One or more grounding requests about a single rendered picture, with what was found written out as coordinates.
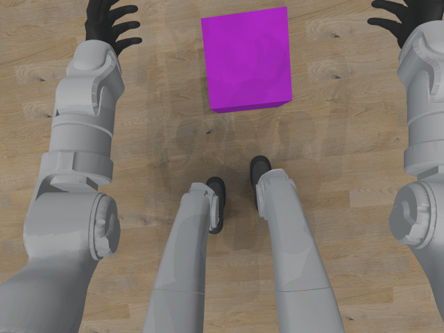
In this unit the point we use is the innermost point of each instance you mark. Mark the robot right hand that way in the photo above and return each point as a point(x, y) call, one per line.
point(418, 12)

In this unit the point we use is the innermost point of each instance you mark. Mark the right robot upper arm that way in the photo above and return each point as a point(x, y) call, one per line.
point(417, 220)

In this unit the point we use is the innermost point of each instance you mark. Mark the left robot upper arm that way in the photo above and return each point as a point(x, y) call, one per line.
point(67, 233)

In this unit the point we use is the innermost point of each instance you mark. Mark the carton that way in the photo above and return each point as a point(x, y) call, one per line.
point(247, 60)

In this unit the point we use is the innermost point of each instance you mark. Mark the right robot thigh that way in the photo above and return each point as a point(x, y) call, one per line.
point(305, 300)

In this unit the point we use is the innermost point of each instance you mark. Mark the robot left hand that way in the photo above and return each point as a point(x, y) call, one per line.
point(100, 20)

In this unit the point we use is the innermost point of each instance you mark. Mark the left robot forearm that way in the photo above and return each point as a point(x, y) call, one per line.
point(83, 124)

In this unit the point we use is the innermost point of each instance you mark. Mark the right robot forearm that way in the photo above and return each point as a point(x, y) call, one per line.
point(421, 71)

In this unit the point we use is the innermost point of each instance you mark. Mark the robot thigh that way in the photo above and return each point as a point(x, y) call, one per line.
point(177, 300)
point(305, 300)

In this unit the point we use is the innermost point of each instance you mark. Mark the left robot thigh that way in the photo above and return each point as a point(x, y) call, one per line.
point(177, 300)

